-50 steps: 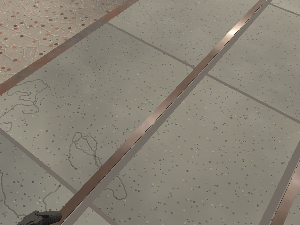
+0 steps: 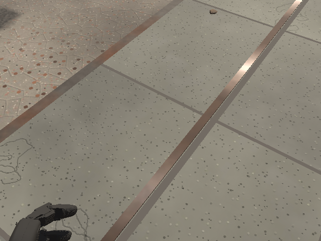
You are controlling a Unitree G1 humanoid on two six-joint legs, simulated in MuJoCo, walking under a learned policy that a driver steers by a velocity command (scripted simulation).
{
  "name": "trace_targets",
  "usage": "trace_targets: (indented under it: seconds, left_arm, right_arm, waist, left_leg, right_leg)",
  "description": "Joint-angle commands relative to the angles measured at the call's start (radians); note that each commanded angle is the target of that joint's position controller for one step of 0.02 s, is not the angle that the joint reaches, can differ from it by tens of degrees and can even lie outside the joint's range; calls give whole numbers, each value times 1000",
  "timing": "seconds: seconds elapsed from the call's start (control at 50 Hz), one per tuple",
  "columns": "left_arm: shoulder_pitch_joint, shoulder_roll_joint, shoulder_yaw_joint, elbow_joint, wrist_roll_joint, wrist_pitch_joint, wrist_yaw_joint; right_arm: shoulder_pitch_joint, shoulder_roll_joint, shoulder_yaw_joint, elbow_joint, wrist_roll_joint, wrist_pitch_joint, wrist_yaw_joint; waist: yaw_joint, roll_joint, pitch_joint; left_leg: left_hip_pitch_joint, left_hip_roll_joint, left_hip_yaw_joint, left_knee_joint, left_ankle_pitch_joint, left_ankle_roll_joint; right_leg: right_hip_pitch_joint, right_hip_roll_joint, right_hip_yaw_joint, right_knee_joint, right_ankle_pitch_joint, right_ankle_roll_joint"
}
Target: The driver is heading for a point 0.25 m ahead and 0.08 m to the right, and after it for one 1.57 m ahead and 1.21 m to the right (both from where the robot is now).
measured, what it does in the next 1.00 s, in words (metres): walks ahead, turning right: right foot, then left foot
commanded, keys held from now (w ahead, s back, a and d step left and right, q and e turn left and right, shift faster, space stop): w+e+shift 0.04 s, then e+shift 0.90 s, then shift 0.06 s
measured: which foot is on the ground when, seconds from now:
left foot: down 0.00-0.10, up 0.12-0.52, down 0.54-0.96, up 0.98-1.00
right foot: up 0.00-0.08, down 0.10-0.54, up 0.56-0.94, down 0.96-1.00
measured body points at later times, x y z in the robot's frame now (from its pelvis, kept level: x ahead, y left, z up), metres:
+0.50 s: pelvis +0.30 -0.09 +0.00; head +0.34 -0.13 +0.45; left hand +0.46 +0.18 -0.09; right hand +0.49 -0.40 -0.04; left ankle +0.53 -0.07 -0.70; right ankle +0.20 -0.11 -0.73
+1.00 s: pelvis +0.35 -0.14 +0.00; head +0.35 -0.19 +0.44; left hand +0.68 -0.09 -0.07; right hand +0.22 -0.44 -0.12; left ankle +0.51 -0.08 -0.72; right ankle +0.28 -0.22 -0.73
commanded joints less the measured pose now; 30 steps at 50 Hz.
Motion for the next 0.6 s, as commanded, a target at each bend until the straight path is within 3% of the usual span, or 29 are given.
trace_targets:
  seconds: [0.02,0.04,0.06,0.08,0.1,0.12,0.14,0.16,0.18,0.2,0.22,0.24,0.28,0.3,0.34,0.38,0.42,0.48,0.5,0.52,0.54,0.56,0.58,0.6]
  left_arm:
    - [43,61,7,-30,-4,9,-6]
    - [131,91,21,1,-2,17,10]
    - [289,108,36,49,2,19,28]
    - [443,131,51,99,7,19,44]
    - [515,186,66,136,13,7,58]
    - [419,279,63,107,18,2,58]
    - [315,221,55,25,-73,-24,58]
    - [267,177,49,19,-62,-38,61]
    - [242,183,55,20,-54,-50,55]
    - [194,194,58,11,-41,-59,50]
    - [162,186,56,4,-29,-60,49]
    - [161,164,50,11,-31,-62,51]
    - [177,141,41,36,-51,-58,69]
    - [195,150,45,52,-52,-48,84]
    - [249,163,56,80,-67,-11,117]
    - [294,172,66,96,-81,28,146]
    - [310,173,74,96,-78,52,164]
    - [254,143,81,59,-62,68,173]
    - [219,134,80,37,-58,68,172]
    - [170,116,71,10,-57,68,160]
    - [198,49,46,0,-42,72,142]
    - [410,8,33,9,-42,68,124]
    - [511,142,51,28,-57,64,96]
    - [372,215,74,42,-67,72,95]
  right_arm:
    - [-211,-178,-35,-79,24,-36,9]
    - [-196,-198,-40,-67,23,-36,7]
    - [-187,-215,-44,-58,17,-27,2]
    - [-177,-211,-43,-59,14,-18,-8]
    - [-183,-139,-27,-73,0,-14,-18]
    - [-81,4,10,-139,5,-19,-13]
    - [-133,-77,11,-180,58,-70,-12]
    - [-226,-134,3,-201,83,-85,-17]
    - [-284,-142,7,-212,64,-87,-23]
    - [-282,-144,4,-205,39,-77,-30]
    - [-273,-158,-4,-202,30,-61,-31]
    - [-283,-159,-6,-205,20,-44,-31]
    - [-344,-122,5,-236,-4,-26,-36]
    - [-398,-96,11,-257,-11,-23,-38]
    - [-487,-52,24,-282,-2,-18,-34]
    - [-587,-37,28,-306,16,-15,-20]
    - [-670,-51,24,-330,30,-14,-9]
    - [-671,-108,4,-322,31,-24,-4]
    - [-615,-121,-4,-306,28,-29,-10]
    - [-491,-118,-7,-273,21,-33,-19]
    - [-377,-118,-7,-252,13,-26,-37]
    - [-388,-113,5,-286,-12,-5,-48]
    - [-439,-126,-14,-283,18,12,-52]
    - [-496,-50,-2,-322,17,21,-65]
  waist:
    - [142,138,102]
    - [185,124,37]
    - [259,98,-50]
    - [324,55,-120]
    - [333,-82,-135]
    - [149,-358,-205]
    - [161,-365,-210]
    - [157,-169,-102]
    - [127,1,-31]
    - [81,53,-32]
    - [48,45,-8]
    - [37,26,12]
    - [39,17,35]
    - [50,10,31]
    - [80,-11,-26]
    - [119,-43,-66]
    - [136,-88,-61]
    - [120,-113,-44]
    - [99,-125,-67]
    - [42,-105,-138]
    - [24,28,-274]
    - [129,229,-369]
    - [165,267,-419]
    - [107,130,-279]
  left_leg:
    - [-324,181,36,-151,672,142]
    - [-271,181,100,9,971,123]
    - [-254,170,147,253,1149,93]
    - [-317,149,159,529,1140,68]
    - [-509,51,150,952,567,42]
    - [-761,-90,88,1291,-109,11]
    - [-923,-84,-85,1368,-80,17]
    - [-954,-33,-74,1321,12,15]
    - [-900,1,-61,1243,59,10]
    - [-825,38,-60,1167,77,1]
    - [-773,55,-64,1114,78,-9]
    - [-747,63,-58,1054,82,-18]
    - [-707,32,-8,898,135,-40]
    - [-692,-8,19,812,197,-48]
    - [-635,-87,41,636,338,-57]
    - [-576,-153,40,459,462,-49]
    - [-583,-175,7,355,489,-41]
    - [-556,-142,-63,253,490,-32]
    - [-494,-117,-79,215,502,-23]
    - [-333,-60,-90,123,587,5]
    - [-16,135,-213,186,828,95]
    - [235,401,-524,284,1160,288]
    - [169,537,-675,234,794,393]
    - [27,398,-544,182,542,349]
  right_leg:
    - [364,53,-70,-92,149,-40]
    - [451,93,-98,-85,112,-54]
    - [598,135,-115,-119,84,-68]
    - [772,147,-104,-182,76,-76]
    - [907,33,95,-252,5,-94]
    - [973,-233,684,-461,77,-146]
    - [1008,-271,1000,-663,-36,-258]
    - [893,-274,872,-647,49,-258]
    - [733,-232,736,-619,229,-250]
    - [624,-184,626,-598,381,-232]
    - [532,-160,560,-608,507,-227]
    - [474,-137,507,-615,615,-215]
    - [373,-58,379,-600,826,-186]
    - [346,-12,334,-572,900,-152]
    - [351,51,305,-507,914,-60]
    - [377,84,351,-474,789,30]
    - [441,81,431,-461,665,72]
    - [523,64,531,-369,548,80]
    - [542,75,545,-297,563,83]
    - [534,110,513,-140,531,99]
    - [383,171,405,143,50,122]
    - [139,277,370,347,-555,135]
    - [89,135,304,522,-440,149]
    - [54,83,245,554,-309,172]
Keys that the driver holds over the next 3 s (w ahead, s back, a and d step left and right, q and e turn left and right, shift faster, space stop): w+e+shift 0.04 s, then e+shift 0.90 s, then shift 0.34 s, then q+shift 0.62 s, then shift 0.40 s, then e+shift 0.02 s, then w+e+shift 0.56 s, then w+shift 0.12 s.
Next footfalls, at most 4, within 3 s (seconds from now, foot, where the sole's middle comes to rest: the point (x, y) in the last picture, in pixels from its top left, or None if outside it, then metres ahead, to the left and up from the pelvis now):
0.10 right None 0.24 -0.11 -0.76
0.54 left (181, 224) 0.55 -0.11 -0.76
0.96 right None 0.31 -0.25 -0.76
1.38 left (187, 234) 0.50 -0.13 -0.76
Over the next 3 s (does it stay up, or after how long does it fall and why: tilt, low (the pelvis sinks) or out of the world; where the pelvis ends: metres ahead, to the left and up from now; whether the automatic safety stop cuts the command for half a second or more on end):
stays up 0.52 -0.45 0.01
